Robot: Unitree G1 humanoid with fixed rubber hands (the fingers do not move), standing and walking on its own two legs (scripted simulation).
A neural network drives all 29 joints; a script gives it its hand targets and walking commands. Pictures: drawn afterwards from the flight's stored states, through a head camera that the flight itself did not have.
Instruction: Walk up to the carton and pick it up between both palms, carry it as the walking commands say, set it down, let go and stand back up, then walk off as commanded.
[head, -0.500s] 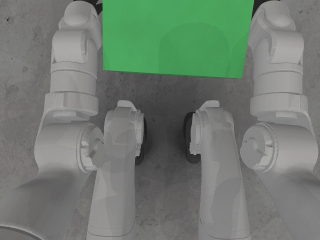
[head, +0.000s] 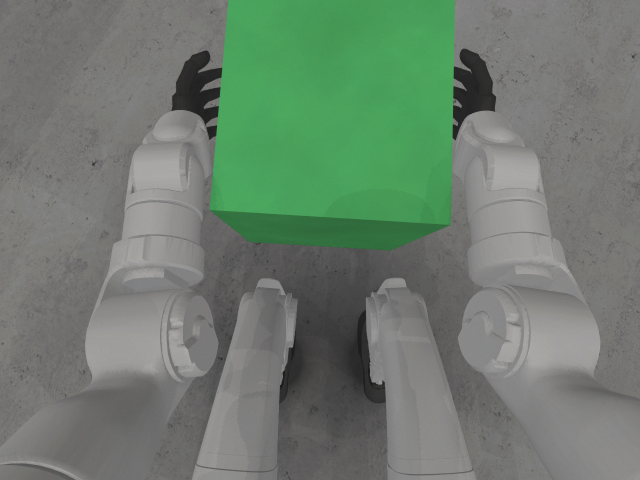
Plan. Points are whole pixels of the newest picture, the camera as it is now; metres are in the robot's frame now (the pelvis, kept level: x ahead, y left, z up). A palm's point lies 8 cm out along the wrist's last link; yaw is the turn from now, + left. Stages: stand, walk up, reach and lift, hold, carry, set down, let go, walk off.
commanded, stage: reach and lift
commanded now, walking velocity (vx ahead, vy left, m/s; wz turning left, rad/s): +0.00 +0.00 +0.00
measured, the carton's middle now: (330, 123) +0.52 +0.00 -0.10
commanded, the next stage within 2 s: none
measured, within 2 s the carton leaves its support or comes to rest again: neither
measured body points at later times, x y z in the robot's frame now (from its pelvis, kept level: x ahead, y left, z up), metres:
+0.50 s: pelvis +0.04 +0.00 +0.07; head +0.22 +0.00 +0.48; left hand +0.49 +0.15 +0.02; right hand +0.48 -0.17 +0.03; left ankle +0.13 +0.11 -0.51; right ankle +0.14 -0.11 -0.51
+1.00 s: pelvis +0.08 +0.00 +0.14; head +0.19 +0.01 +0.57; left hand +0.46 +0.15 +0.09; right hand +0.45 -0.17 +0.10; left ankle +0.13 +0.11 -0.51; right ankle +0.14 -0.11 -0.51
